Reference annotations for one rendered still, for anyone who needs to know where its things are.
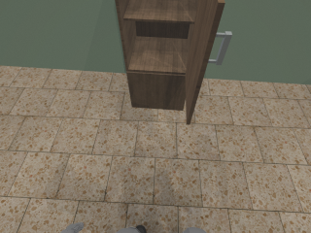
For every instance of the handle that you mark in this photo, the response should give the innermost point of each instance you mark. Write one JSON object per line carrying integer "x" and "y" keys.
{"x": 223, "y": 47}

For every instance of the left robot hand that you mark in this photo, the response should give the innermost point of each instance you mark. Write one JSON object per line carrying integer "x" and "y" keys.
{"x": 74, "y": 228}

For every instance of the cupboard door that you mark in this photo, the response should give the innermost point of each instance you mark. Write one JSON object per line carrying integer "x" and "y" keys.
{"x": 207, "y": 19}

